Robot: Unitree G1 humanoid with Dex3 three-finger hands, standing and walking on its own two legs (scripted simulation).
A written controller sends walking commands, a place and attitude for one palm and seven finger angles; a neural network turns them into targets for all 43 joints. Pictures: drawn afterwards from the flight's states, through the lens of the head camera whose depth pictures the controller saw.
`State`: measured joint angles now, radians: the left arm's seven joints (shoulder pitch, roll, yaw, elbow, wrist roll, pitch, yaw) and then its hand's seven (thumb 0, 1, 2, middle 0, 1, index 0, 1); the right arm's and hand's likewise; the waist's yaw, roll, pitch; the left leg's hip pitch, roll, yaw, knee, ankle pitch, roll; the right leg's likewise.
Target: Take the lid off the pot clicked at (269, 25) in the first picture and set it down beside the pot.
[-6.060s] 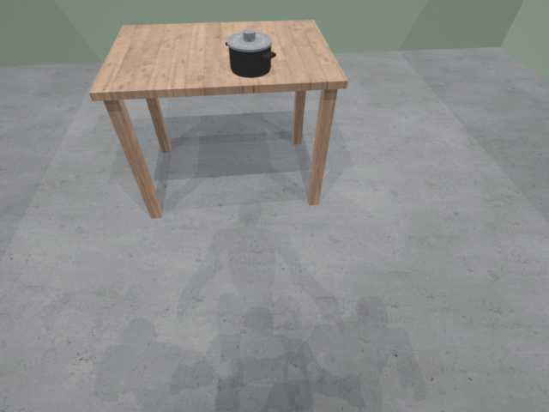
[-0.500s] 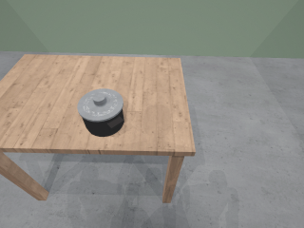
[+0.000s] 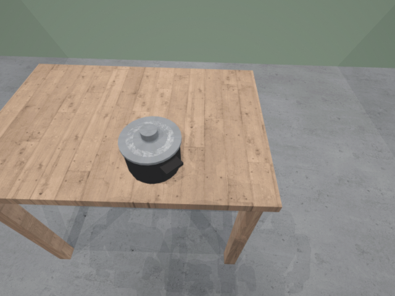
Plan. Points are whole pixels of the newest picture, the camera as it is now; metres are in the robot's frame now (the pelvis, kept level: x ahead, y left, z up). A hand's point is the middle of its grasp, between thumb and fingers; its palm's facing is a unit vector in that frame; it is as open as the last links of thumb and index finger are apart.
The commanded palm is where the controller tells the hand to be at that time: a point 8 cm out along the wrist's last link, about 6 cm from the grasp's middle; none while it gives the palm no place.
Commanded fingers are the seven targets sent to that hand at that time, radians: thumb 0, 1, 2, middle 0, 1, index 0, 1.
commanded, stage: look again from close up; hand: left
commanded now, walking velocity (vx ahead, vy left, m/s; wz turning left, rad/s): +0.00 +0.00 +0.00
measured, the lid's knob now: (148, 132) +0.47 +0.15 +0.04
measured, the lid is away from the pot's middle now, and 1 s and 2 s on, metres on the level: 0.00 0.00 0.00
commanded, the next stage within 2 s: lift the closed hand beside the body in 0.40 s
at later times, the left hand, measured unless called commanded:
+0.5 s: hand out of the picture +0.00 +0.18 -0.17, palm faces +0.01 -0.97 -0.24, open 7.4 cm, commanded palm +0.08 +0.23 -0.07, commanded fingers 0.00 0.90 0.90 -0.24 -0.35 -0.24 -0.35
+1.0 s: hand out of the picture +0.08 +0.19 -0.07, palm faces +0.26 -0.92 -0.28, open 3.6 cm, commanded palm +0.05 +0.24 -0.03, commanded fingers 0.00 0.90 0.90 -1.30 -1.50 -1.30 -1.50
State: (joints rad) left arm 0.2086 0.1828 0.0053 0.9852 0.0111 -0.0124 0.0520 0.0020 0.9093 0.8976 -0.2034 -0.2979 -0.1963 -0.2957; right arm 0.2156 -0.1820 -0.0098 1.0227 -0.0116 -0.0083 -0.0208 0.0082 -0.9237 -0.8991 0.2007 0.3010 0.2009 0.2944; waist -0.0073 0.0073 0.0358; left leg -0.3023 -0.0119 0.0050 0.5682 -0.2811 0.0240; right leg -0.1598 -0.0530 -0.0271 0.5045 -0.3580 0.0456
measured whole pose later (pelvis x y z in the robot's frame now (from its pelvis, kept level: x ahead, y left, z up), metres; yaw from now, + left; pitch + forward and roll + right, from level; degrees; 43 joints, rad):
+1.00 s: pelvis -0.04 -0.03 +0.00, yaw +2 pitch -2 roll -1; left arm 0.47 0.22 0.09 0.25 -0.03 -0.03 0.08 0.01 0.90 0.90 -0.93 -1.09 -0.92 -1.09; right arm 0.15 -0.24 0.00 0.57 0.02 -0.13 -0.08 0.01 -0.91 -0.90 0.20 0.30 0.20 0.29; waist 0.05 0.02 0.04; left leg -0.30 0.03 -0.05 0.52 -0.19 -0.02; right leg -0.16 -0.01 -0.07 0.50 -0.30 0.00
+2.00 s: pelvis -0.01 -0.02 +0.01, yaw +0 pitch -3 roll +0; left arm 0.62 0.29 0.18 -0.34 -0.04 -0.04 0.08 0.01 0.90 0.90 -1.30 -1.50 -1.29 -1.50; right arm 0.19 -0.19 0.04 0.60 0.00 -0.13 -0.07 0.01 -0.90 -0.90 0.20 0.30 0.20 0.30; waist 0.07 0.05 0.02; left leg -0.17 0.01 -0.01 0.45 -0.22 -0.01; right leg -0.04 -0.03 -0.04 0.41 -0.31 0.02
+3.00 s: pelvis -0.05 +0.00 +0.01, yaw +1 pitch -2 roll -1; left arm 0.04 0.59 0.01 -0.08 0.80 0.05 -0.19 0.00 -0.12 1.27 -0.88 -0.22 -0.88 -0.22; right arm 0.11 -0.25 0.03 0.61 0.04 0.09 -0.02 0.01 -0.90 -0.90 0.20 0.30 0.20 0.29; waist 0.06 0.11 0.05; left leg -0.25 -0.01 0.00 0.41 -0.12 0.03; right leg -0.13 -0.05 -0.04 0.39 -0.22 0.04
